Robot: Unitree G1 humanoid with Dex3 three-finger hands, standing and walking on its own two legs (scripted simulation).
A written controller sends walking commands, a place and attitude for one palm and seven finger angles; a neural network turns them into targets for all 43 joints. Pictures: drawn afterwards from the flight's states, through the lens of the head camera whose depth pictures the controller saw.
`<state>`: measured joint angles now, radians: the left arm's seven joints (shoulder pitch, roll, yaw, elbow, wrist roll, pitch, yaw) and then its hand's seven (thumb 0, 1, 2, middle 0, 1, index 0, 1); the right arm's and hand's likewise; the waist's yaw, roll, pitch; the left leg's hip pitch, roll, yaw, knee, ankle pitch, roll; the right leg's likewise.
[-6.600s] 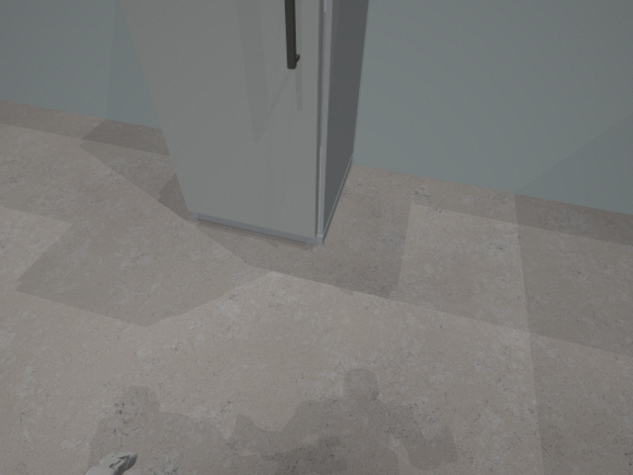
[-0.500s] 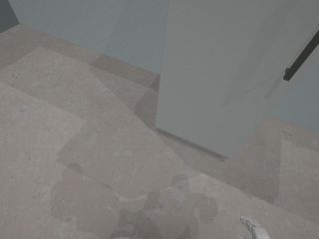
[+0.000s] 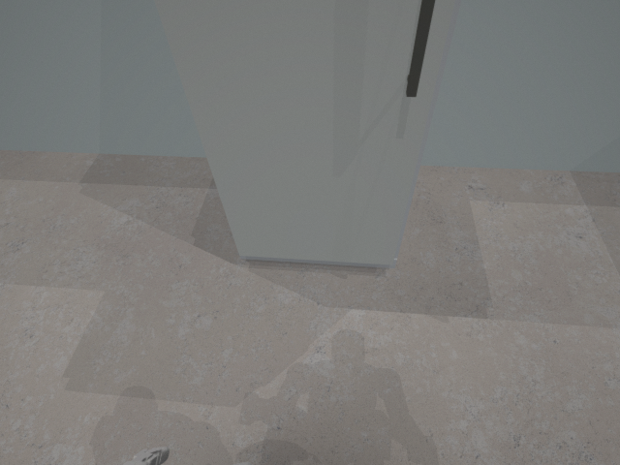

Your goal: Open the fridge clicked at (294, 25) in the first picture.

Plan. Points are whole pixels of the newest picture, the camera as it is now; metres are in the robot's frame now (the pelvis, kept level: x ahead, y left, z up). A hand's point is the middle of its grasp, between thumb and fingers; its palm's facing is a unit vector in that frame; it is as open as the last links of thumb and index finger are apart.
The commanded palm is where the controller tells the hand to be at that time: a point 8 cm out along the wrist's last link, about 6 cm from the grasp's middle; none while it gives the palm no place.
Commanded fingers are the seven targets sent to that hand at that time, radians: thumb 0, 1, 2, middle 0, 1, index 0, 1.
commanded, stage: take the last steps up to it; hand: right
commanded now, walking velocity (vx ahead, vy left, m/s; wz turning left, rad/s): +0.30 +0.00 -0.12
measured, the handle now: out of the picture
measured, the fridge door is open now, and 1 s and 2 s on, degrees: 0 0 0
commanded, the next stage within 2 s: come to a stop and stand still in 1.18 s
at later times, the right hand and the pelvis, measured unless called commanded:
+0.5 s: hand out of the picture +0.11 -0.17 -0.14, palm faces +0.01 +0.98 -0.21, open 7.4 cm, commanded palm none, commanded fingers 0.00 -0.90 -0.90 0.20 0.30 0.20 0.30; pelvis +0.04 +0.02 +0.01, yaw -1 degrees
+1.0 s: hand out of the picture +0.06 -0.09 -0.15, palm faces +0.23 +0.96 -0.13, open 7.3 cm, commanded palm none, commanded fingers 0.00 -0.90 -0.90 0.20 0.30 0.20 0.30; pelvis +0.20 +0.02 +0.01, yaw -6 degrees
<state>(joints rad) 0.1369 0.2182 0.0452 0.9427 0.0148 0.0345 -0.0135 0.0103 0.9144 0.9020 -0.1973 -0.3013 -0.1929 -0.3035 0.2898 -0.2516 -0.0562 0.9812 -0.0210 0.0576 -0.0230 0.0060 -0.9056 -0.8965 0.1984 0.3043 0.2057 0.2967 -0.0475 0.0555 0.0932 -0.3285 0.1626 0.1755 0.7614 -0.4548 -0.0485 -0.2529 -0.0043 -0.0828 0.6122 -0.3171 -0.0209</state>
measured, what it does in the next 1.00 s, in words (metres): walks ahead: left foot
